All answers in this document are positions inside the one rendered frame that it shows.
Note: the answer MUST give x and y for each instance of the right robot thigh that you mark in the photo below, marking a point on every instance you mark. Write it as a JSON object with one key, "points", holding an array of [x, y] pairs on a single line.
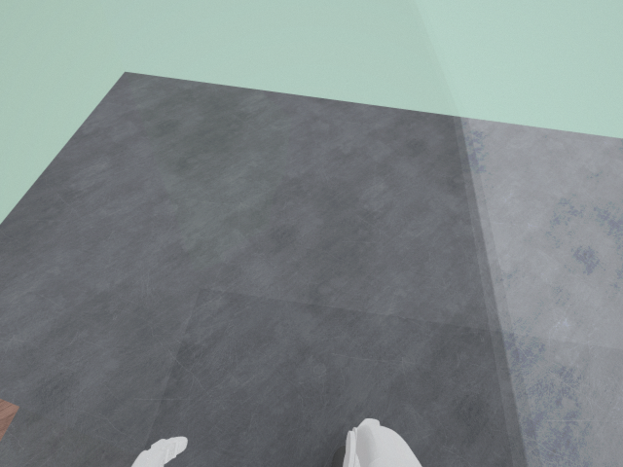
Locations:
{"points": [[372, 445]]}

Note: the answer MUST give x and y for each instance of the cabinet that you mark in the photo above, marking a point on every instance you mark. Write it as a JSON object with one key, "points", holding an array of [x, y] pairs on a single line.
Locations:
{"points": [[7, 413]]}

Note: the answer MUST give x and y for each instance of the left robot hand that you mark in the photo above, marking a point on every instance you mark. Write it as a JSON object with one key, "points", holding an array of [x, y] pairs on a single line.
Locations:
{"points": [[161, 452]]}

